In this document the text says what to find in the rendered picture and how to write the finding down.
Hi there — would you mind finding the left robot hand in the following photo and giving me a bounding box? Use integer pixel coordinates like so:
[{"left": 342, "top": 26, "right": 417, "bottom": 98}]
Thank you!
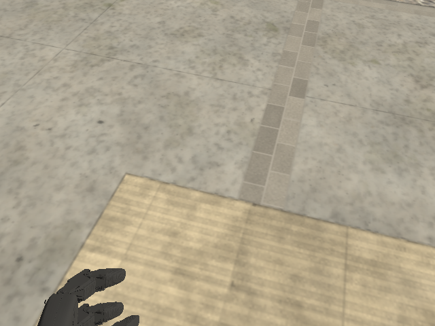
[{"left": 37, "top": 268, "right": 139, "bottom": 326}]

